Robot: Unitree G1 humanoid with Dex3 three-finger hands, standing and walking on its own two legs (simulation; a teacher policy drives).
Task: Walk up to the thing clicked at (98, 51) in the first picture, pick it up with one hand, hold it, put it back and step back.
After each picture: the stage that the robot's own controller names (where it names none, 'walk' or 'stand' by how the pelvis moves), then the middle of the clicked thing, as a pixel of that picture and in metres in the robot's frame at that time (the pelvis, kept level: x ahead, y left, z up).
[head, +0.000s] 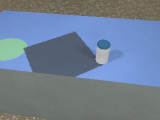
stand; (102, 52) +0.62 -0.08 -0.08
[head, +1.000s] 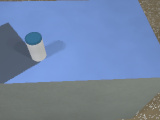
walk; (36, 47) +0.53 +0.22 -0.03
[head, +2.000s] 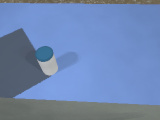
walk; (47, 61) +0.45 +0.18 -0.05
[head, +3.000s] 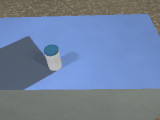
stand; (53, 58) +0.54 +0.18 -0.06
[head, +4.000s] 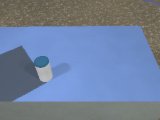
stand; (43, 69) +0.51 +0.21 -0.08
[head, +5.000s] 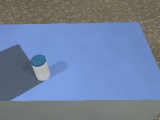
stand; (41, 68) +0.51 +0.22 -0.08
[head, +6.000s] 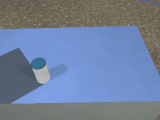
stand; (41, 70) +0.51 +0.23 -0.08
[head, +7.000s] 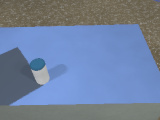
stand; (40, 71) +0.49 +0.23 -0.08
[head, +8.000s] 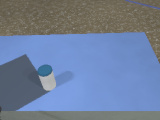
rise first; (47, 77) +0.48 +0.22 -0.08
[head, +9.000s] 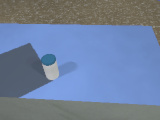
go down; (50, 67) +0.51 +0.21 -0.07
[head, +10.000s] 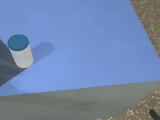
go down; (21, 52) +0.49 +0.20 -0.01
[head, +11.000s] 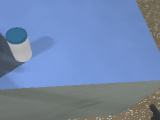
approach; (20, 45) +0.50 +0.20 +0.00
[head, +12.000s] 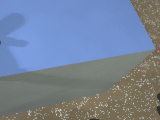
close in; out of the picture +0.53 +0.24 +0.04
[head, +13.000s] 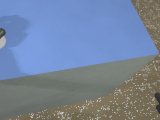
lift; out of the picture +0.53 +0.22 +0.04
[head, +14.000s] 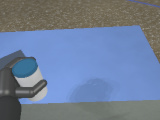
lift; (31, 80) +0.31 +0.17 +0.14
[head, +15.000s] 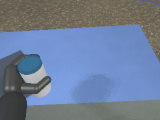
hold; (35, 77) +0.32 +0.16 +0.13
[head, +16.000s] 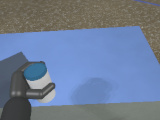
hold; (40, 83) +0.32 +0.16 +0.10
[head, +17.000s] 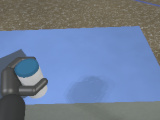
hold; (32, 79) +0.33 +0.18 +0.11
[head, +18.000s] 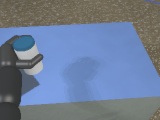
crouch; (29, 56) +0.42 +0.19 +0.11
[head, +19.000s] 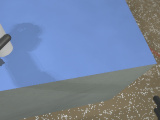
lower; out of the picture +0.51 +0.21 +0.02
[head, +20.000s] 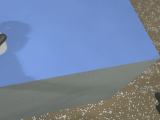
lower; out of the picture +0.51 +0.22 +0.03
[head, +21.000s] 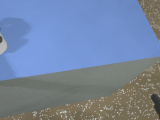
lower; out of the picture +0.50 +0.23 +0.04
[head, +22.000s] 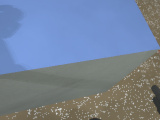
lower; out of the picture +0.54 +0.23 +0.05
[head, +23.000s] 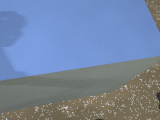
lower; out of the picture +0.51 +0.25 +0.03
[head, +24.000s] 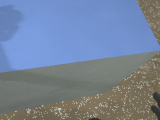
open; out of the picture +0.53 +0.24 +0.05
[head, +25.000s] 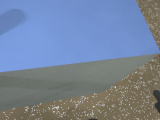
sink last; out of the picture +0.53 +0.23 +0.04
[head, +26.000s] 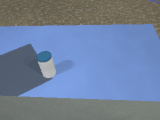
sink last; (46, 64) +0.52 +0.24 -0.03
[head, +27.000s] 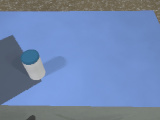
walk; (33, 65) +0.45 +0.22 -0.01
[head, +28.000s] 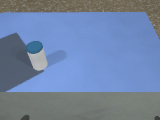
stand; (37, 56) +0.51 +0.23 +0.00
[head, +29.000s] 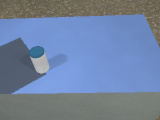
stand; (39, 60) +0.52 +0.23 -0.04
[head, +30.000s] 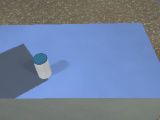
stand; (42, 66) +0.52 +0.23 -0.08
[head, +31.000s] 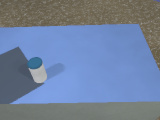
stand; (37, 70) +0.50 +0.24 -0.08
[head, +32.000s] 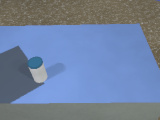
stand; (38, 70) +0.50 +0.24 -0.08
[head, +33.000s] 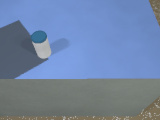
walk; (41, 45) +0.55 +0.20 -0.06
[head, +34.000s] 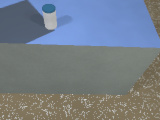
walk; (50, 17) +0.75 +0.20 -0.07
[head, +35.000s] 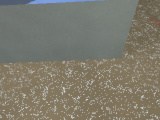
walk; out of the picture +1.09 +0.29 -0.05
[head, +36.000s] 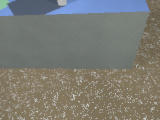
walk; out of the picture +1.12 +0.24 -0.07
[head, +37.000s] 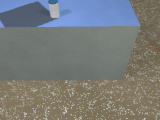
stand; (54, 8) +1.06 +0.22 -0.08
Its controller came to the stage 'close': yes
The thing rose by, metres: 0.20
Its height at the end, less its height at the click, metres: +0.00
